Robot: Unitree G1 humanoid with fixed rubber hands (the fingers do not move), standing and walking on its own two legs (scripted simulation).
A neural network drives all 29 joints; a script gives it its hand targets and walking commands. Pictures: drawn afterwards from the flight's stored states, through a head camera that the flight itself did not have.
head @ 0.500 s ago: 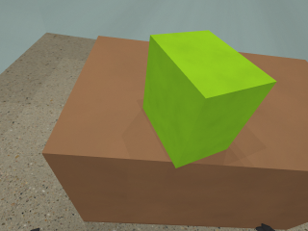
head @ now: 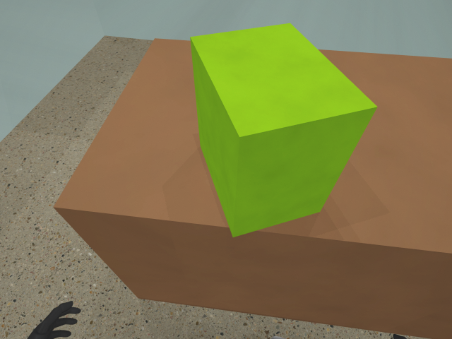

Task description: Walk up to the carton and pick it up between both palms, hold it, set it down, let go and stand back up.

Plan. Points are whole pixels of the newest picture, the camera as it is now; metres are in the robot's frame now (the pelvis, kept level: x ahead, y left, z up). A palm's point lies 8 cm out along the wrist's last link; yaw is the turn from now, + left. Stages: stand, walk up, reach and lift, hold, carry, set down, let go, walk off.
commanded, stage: walk up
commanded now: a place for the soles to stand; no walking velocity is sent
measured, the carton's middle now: (261, 132) +0.47 -0.05 +0.11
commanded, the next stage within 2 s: reach and lift in 1.62 s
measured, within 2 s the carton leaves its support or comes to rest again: neither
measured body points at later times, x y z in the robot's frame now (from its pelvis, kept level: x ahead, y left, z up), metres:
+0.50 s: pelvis +0.01 +0.01 +0.03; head +0.01 +0.01 +0.48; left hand +0.08 +0.33 -0.09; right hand +0.12 -0.30 -0.09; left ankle +0.02 +0.15 -0.72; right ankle +0.04 -0.13 -0.72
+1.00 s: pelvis +0.03 +0.01 +0.03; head +0.03 +0.02 +0.48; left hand +0.12 +0.31 -0.10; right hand +0.12 -0.29 -0.09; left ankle +0.02 +0.15 -0.72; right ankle +0.04 -0.13 -0.72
